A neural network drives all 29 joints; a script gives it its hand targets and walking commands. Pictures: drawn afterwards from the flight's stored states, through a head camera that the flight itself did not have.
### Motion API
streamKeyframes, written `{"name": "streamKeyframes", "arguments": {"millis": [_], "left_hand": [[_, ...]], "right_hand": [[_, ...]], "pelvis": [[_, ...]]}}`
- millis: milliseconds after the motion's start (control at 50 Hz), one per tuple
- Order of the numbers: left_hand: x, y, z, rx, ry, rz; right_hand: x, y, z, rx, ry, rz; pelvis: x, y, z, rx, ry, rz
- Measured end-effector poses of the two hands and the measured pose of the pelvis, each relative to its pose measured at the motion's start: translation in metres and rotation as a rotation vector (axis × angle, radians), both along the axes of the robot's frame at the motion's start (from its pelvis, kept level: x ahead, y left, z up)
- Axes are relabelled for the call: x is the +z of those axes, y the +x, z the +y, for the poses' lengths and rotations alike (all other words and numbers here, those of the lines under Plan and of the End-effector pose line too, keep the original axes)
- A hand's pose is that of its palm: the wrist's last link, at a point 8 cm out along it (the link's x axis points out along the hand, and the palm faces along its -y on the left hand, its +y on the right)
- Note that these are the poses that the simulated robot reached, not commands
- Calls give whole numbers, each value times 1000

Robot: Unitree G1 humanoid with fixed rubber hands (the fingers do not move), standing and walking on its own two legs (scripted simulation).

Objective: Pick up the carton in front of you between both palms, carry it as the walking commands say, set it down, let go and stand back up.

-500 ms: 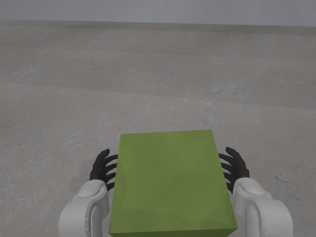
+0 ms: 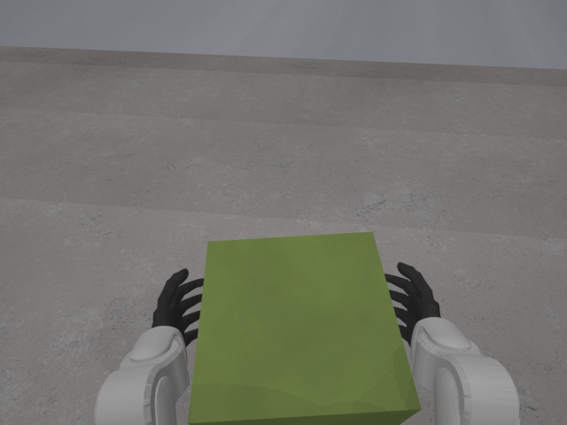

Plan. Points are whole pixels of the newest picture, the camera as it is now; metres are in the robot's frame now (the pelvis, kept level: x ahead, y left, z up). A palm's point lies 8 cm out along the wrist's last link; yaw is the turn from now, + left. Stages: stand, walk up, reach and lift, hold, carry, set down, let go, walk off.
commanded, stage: carry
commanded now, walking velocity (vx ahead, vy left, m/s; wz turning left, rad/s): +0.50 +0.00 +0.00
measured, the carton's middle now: (296, 349) +0.24 +0.00 +0.01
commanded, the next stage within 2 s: none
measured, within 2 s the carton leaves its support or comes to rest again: neither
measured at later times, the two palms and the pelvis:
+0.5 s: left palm (217, 154) +0.57 +0.13 +0.09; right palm (377, 150) +0.58 -0.17 +0.09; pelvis +0.34 -0.03 +0.00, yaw +4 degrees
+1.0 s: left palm (217, 76) +0.91 +0.17 +0.08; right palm (335, 73) +0.91 -0.13 +0.09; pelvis +0.68 +0.01 -0.01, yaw +0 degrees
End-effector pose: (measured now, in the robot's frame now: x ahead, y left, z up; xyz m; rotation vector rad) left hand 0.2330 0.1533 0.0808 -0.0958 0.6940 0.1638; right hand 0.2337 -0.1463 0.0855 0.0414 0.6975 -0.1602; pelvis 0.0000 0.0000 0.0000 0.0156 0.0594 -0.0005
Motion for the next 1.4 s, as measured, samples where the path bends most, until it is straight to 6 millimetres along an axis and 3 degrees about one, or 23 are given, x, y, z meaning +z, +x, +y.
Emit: {"name": "streamKeyframes", "arguments": {"millis": [160,300,380,460,540,660,820,900,980,1040,1120,1260,1400], "left_hand": [[15,95,5,-49,-1,13],[32,183,5,0,5,-69],[31,242,-4,25,19,-99],[18,307,-19,39,51,-93],[12,352,-25,66,56,-1],[31,417,-27,90,59,-7],[49,531,-23,40,58,-88],[34,594,-8,25,44,-83],[6,660,11,14,13,-53],[-4,701,18,-8,6,25],[0,747,20,-41,3,57],[18,830,22,-26,5,-8],[30,928,11,26,25,-96]], "right_hand": [[18,82,5,-51,-8,14],[34,183,5,-7,-5,-68],[28,248,-4,15,14,-99],[7,319,-19,31,43,-94],[-1,373,-24,61,45,-2],[16,444,-26,81,49,-8],[35,543,-23,31,48,-89],[25,602,-9,16,34,-84],[5,664,10,9,0,-53],[-4,698,17,-11,-10,25],[2,735,20,-46,-14,58],[22,823,22,-33,-13,-8],[26,934,10,13,14,-97]], "pelvis": [[27,92,14,1,-47,16],[24,188,4,18,-40,11],[12,252,-8,28,-26,6],[-8,317,-25,54,-32,-10],[4,360,-37,73,-16,-1],[25,430,-43,66,13,13],[25,539,-27,46,14,15],[11,602,-11,36,0,8],[-7,666,9,9,11,-9],[2,698,19,-5,-6,0],[19,742,28,-9,-32,11],[29,831,26,10,-48,17],[13,937,7,26,-23,8]]}}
